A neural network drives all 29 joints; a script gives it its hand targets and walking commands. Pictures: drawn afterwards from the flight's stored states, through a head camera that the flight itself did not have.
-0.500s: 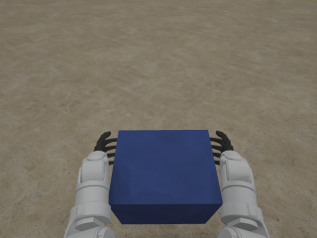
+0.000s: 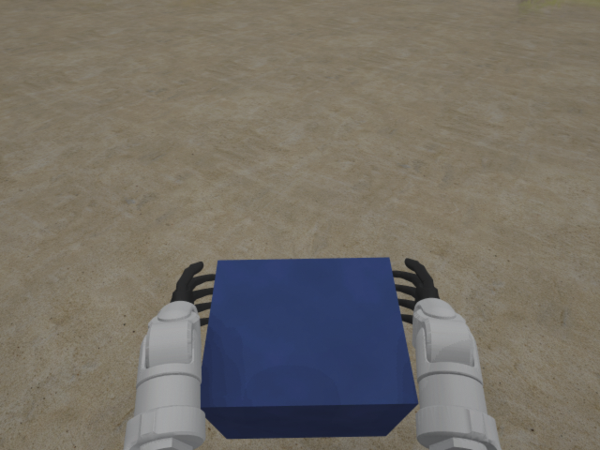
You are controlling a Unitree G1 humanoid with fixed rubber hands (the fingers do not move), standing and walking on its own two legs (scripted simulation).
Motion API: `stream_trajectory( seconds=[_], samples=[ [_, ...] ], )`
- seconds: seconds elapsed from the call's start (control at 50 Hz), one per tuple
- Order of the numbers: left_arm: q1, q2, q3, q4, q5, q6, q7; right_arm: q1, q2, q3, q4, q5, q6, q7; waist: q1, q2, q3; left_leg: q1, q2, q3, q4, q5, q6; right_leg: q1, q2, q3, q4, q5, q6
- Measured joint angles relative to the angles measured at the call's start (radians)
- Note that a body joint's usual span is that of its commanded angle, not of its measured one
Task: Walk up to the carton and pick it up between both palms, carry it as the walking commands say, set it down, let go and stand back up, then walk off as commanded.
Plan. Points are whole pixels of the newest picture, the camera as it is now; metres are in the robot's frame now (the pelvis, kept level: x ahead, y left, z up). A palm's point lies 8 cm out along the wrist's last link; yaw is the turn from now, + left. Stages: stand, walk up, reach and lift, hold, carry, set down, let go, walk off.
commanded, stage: reach and lift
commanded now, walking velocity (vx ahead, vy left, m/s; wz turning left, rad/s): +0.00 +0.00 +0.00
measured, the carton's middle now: (305, 351) +0.28 +0.00 -0.03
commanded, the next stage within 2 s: hold in 0.26 s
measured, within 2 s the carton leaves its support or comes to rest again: neither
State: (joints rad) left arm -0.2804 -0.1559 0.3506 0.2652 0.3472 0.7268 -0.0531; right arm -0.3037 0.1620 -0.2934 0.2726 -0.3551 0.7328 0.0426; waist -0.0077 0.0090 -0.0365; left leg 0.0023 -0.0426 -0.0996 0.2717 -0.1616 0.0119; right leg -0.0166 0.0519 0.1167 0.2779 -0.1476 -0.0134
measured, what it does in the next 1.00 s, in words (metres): stands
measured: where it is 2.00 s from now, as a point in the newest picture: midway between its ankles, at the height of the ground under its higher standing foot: outside the picture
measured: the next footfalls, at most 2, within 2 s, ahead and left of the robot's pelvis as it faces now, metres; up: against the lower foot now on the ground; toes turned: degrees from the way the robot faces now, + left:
right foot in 1.74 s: +0.22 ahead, -0.11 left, +0.00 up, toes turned -9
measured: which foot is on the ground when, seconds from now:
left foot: down 0.00-1.00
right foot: down 0.00-1.00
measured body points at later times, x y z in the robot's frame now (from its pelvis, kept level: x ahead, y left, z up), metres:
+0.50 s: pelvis -0.01 +0.00 +0.00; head -0.07 -0.01 +0.45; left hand +0.28 +0.18 +0.04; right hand +0.30 -0.16 +0.05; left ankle +0.00 +0.11 -0.75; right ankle +0.01 -0.11 -0.75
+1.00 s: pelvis -0.01 +0.00 +0.00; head -0.06 +0.00 +0.45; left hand +0.29 +0.18 +0.04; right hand +0.29 -0.16 +0.05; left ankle +0.00 +0.11 -0.75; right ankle +0.01 -0.11 -0.75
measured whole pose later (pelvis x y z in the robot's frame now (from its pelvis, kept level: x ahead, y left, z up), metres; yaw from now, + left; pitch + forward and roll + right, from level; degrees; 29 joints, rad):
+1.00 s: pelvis -0.01 +0.00 +0.00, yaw +0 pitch -6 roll +0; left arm -0.26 -0.15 0.33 0.26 0.34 0.73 -0.05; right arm -0.28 0.16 -0.29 0.26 -0.34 0.73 0.06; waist -0.01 0.01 -0.04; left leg -0.02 -0.05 -0.10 0.29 -0.16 0.02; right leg -0.04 0.05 0.11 0.30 -0.15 -0.01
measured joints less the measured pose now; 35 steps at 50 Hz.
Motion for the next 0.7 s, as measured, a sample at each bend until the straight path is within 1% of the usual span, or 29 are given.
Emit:
stream_trajectory(
  seconds=[0.26, 0.44, 0.7],
  samples=[
    [0.016, 0.004, -0.013, -0.006, -0.01, 0.006, -0.003, 0.023, -0.006, 0.011, -0.012, 0.013, 0.002, -0.001, 0.005, -0.002, 0.007, 0.0, 0.002, -0.002, 0.006, 0.001, -0.003, 0.001, 0.003, -0.004, 0.007, -0.001, -0.003],
    [0.005, 0.001, -0.002, -0.003, -0.004, 0.002, -0.003, 0.001, 0.0, -0.001, 0.002, 0.006, -0.005, -0.003, 0.009, -0.006, 0.014, -0.016, 0.001, -0.002, 0.025, -0.001, -0.004, -0.015, 0.004, -0.006, 0.026, -0.002, -0.003],
    [0.003, 0.001, 0.003, 0.004, -0.002, -0.005, -0.004, 0.002, -0.001, -0.006, 0.005, 0.005, -0.013, 0.005, 0.004, 0.0, 0.008, -0.025, -0.004, 0.0, 0.025, 0.003, 0.0, -0.023, -0.001, -0.005, 0.025, 0.001, 0.001]
  ],
)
